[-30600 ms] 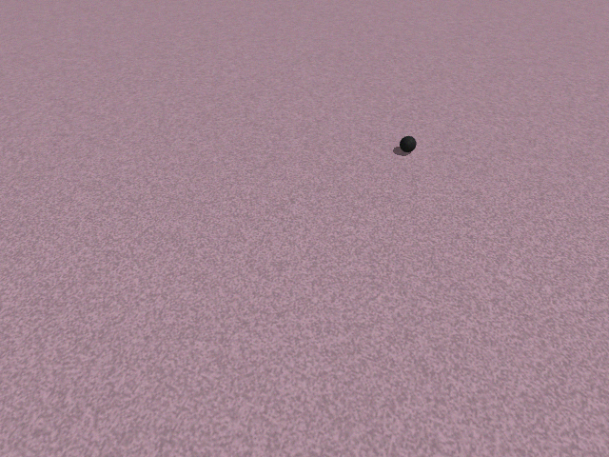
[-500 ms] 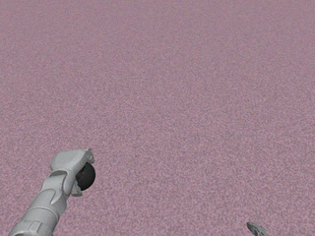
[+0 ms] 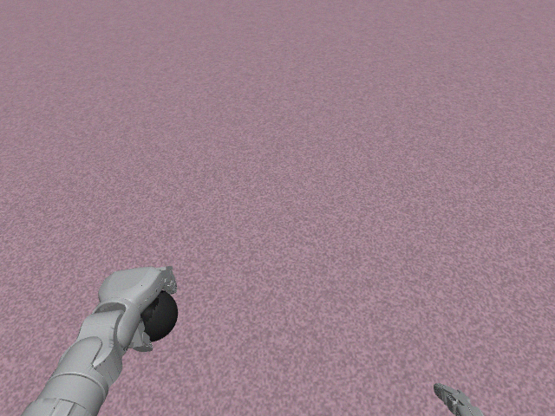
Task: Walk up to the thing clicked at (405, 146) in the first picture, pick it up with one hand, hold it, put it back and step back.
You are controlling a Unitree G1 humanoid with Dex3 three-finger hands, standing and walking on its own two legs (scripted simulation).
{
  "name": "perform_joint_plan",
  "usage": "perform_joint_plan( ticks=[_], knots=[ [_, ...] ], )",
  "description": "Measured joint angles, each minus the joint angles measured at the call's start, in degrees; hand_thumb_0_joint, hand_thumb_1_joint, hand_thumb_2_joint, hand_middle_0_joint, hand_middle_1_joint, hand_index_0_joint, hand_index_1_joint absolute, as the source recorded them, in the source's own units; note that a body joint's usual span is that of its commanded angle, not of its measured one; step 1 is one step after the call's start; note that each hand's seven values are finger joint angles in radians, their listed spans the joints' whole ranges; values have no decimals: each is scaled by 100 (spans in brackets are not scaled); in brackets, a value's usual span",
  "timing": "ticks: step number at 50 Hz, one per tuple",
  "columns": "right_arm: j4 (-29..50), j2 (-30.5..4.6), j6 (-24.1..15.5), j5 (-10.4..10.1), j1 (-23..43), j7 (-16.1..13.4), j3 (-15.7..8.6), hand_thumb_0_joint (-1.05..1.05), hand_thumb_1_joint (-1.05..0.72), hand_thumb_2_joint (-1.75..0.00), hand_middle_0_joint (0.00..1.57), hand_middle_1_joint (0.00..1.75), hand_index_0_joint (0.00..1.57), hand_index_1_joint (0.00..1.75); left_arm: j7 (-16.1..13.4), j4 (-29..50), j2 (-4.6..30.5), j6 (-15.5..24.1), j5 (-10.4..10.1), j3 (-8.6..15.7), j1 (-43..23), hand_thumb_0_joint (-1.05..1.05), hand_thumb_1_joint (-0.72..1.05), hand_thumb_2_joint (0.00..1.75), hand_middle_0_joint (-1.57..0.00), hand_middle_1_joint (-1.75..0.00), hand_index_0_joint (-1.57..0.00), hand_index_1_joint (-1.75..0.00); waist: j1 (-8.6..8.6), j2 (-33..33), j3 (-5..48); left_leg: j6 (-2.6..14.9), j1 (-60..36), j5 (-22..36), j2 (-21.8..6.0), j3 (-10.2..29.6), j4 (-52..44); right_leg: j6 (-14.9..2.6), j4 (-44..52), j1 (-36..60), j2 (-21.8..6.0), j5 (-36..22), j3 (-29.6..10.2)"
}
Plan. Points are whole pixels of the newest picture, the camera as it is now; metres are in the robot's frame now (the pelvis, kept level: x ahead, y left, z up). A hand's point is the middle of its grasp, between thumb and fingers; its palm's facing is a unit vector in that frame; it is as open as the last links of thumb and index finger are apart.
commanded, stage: hold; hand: left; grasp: from above
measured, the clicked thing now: (151, 314) +0.31 +0.23 -0.07
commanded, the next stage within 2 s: crouch in 1.20 s
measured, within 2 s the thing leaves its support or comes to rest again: neither
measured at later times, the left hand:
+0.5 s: hand (143, 326) +0.27 +0.21 -0.02, palm faces -0.44 -0.07 -0.90, open 11.0 cm
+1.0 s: hand (145, 321) +0.28 +0.21 -0.02, palm faces -0.45 -0.08 -0.89, open 11.0 cm
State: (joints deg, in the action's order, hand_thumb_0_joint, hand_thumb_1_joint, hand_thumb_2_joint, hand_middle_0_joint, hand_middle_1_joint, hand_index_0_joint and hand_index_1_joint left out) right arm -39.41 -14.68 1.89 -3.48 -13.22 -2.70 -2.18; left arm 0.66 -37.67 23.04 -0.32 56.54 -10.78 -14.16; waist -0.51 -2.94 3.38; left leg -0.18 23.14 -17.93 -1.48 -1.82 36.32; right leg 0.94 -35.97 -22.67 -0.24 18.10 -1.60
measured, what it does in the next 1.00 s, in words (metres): stands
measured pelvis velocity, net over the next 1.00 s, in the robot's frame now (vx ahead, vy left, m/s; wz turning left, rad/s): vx -0.01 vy -0.01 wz -0.01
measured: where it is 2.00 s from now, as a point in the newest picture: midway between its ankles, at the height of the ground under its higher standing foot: outside the picture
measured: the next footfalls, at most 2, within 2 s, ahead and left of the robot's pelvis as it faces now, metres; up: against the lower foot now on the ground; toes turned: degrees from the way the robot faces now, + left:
none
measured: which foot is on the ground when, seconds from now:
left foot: down 0.00-1.00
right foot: down 0.00-1.00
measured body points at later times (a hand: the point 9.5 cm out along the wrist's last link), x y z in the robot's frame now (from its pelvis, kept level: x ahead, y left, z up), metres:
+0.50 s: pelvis -0.02 -0.01 +0.01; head -0.01 -0.03 +0.46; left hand +0.29 +0.22 +0.03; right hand +0.13 -0.26 -0.11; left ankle +0.00 +0.12 -0.73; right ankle +0.00 -0.13 -0.73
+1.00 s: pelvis -0.01 -0.01 +0.01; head +0.00 -0.03 +0.46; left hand +0.30 +0.21 +0.03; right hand +0.14 -0.26 -0.10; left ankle +0.00 +0.12 -0.73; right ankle +0.00 -0.13 -0.73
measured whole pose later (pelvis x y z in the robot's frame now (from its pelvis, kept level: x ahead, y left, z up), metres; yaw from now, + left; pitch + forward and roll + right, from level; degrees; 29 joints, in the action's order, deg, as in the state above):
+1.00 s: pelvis -0.01 -0.01 +0.01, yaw +0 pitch +1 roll +0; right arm -38.2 -14.7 3.4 -4.5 -10.5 -4.1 -0.9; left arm 3.9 -33.0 22.8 -0.9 55.3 -12.1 -12.3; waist 0.4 -3.0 0.5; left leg -0.5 14.8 -12.9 -1.3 -2.3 27.0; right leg 0.5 -28.4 -15.4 -0.3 13.9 -2.0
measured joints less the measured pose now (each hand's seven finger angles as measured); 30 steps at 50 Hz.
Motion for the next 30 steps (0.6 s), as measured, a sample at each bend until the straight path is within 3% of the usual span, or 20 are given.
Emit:
perform_joint_plan(
  ticks=[30],
  knots=[
    [96,-11,90,-81,222,-96,117,1,-91,-89,20,30,20,30,253,439,-18,-76,-112,-125,179,1,-11,63,-49,-91,-50,-85,87,-39,-229,-40,-631,442,8,-31,-685,-46,518,541,1,-363,-28]
  ],
)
